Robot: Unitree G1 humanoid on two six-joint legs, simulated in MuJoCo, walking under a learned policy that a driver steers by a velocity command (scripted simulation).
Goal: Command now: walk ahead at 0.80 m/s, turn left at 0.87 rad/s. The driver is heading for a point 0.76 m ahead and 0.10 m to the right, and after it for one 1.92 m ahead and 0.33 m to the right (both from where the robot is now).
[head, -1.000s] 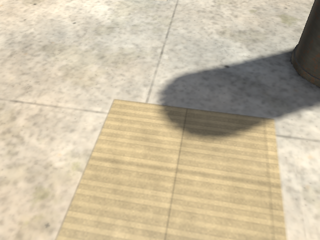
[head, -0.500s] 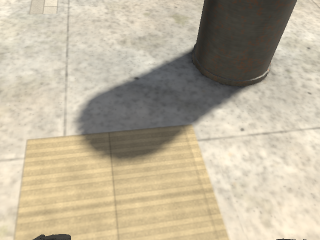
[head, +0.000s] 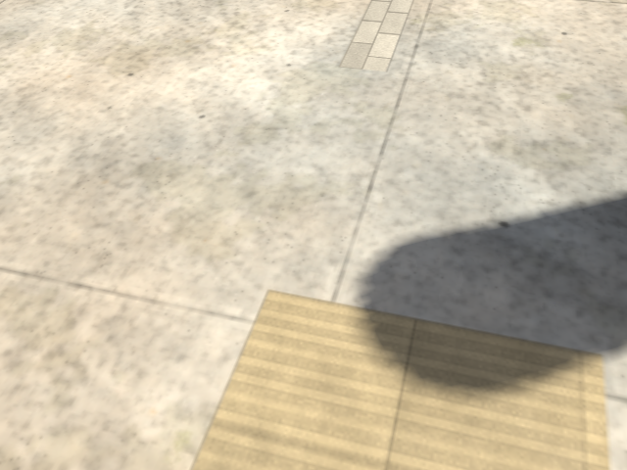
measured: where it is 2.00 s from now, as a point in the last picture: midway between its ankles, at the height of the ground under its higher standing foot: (359, 315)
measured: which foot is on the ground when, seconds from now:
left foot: up 0.00-0.24, down 0.26-0.74, up 0.76-1.00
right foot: down 0.00-0.26, up 0.28-0.72, down 0.74-1.00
